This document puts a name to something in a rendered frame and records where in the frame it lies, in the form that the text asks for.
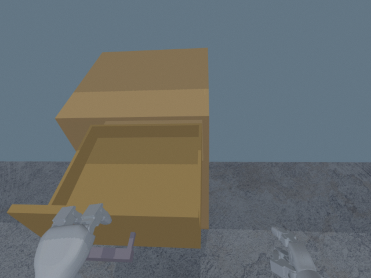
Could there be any cabinet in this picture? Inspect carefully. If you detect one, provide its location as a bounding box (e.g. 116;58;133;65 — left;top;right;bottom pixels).
55;47;209;229

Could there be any drawer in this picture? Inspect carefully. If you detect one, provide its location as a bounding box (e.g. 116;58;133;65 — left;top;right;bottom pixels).
7;123;202;248

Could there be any handle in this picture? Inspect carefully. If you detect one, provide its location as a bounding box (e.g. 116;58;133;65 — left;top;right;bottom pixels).
86;232;136;262

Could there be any robot right hand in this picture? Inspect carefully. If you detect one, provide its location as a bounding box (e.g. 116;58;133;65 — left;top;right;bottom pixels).
270;226;317;278

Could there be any robot left hand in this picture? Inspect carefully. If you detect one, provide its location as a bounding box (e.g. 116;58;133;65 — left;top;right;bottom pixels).
34;203;112;278

